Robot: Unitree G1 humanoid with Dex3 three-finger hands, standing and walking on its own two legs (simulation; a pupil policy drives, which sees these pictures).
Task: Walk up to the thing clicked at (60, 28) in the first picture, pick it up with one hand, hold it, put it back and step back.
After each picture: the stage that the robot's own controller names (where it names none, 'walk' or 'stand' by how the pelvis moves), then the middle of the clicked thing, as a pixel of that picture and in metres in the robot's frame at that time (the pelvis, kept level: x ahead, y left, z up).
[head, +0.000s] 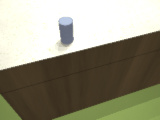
stand; (66, 30) +0.62 +0.10 +0.01
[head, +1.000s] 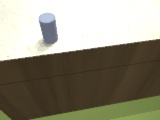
rise first; (49, 29) +0.57 +0.17 +0.04
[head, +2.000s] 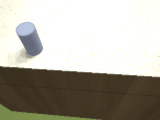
rise first; (30, 39) +0.47 +0.23 +0.04
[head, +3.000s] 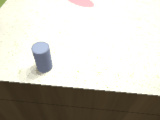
stand; (42, 57) +0.45 +0.18 +0.02
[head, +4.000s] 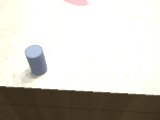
stand; (36, 61) +0.44 +0.19 +0.01
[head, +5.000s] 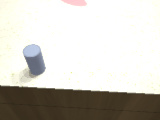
stand; (35, 60) +0.44 +0.21 +0.01
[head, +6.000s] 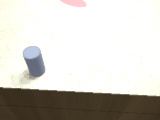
stand; (34, 62) +0.44 +0.21 +0.01
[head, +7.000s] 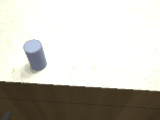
rise first; (36, 55) +0.45 +0.20 +0.01
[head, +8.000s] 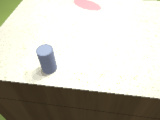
go down; (47, 59) +0.45 +0.20 +0.01
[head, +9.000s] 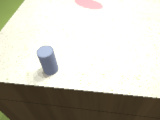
go down; (48, 60) +0.45 +0.20 +0.01
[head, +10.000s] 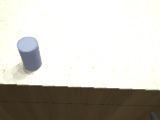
go down; (30, 54) +0.44 +0.17 +0.02
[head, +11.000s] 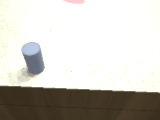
approach; (34, 58) +0.45 +0.18 +0.02
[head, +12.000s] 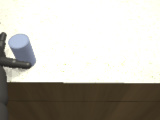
close; (23, 52) +0.45 +0.20 +0.05
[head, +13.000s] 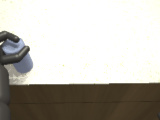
lift; (19, 56) +0.43 +0.21 +0.05
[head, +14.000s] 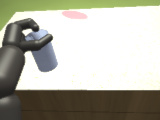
lift; (42, 51) +0.36 +0.13 +0.19
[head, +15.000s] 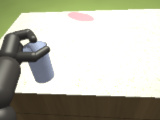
hold; (40, 62) +0.34 +0.15 +0.17
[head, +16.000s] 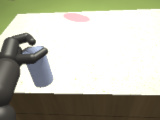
hold; (39, 67) +0.34 +0.15 +0.15
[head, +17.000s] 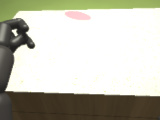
crouch; out of the picture +0.18 +0.04 -0.73
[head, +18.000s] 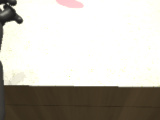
lower; out of the picture +0.20 +0.04 -0.73
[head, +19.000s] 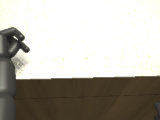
lower; out of the picture +0.19 +0.02 -0.70
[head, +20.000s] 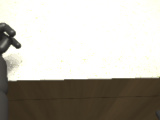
lower; out of the picture +0.19 +0.03 -0.70
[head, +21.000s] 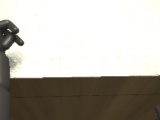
lower; out of the picture +0.20 +0.03 -0.70
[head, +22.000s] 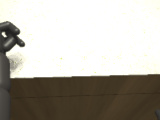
loosen; out of the picture +0.21 +0.02 -0.70
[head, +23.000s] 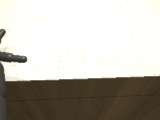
withdraw; out of the picture +0.21 +0.03 -0.70
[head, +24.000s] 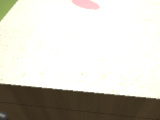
sink last; out of the picture +0.19 +0.02 -0.72
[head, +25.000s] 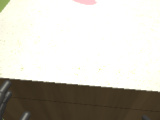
stand; out of the picture +0.21 +0.03 -0.74
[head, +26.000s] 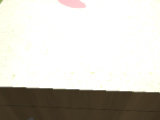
stand; out of the picture +0.20 +0.03 -0.74
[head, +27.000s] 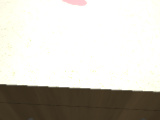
stand; out of the picture +0.20 +0.03 -0.74
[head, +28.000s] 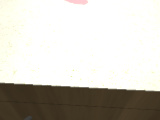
stand; out of the picture +0.20 +0.03 -0.74
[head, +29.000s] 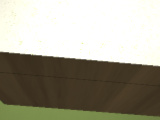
walk; out of the picture +0.28 -0.02 -0.72
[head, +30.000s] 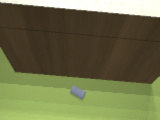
walk; (77, 92) +0.58 +0.01 -0.73
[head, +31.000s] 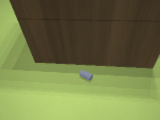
stand; (86, 75) +0.91 +0.05 -0.73
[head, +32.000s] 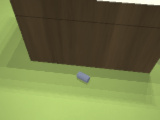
stand; (83, 77) +0.86 -0.01 -0.74
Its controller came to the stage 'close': yes
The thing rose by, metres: 0.20
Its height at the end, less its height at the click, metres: -0.76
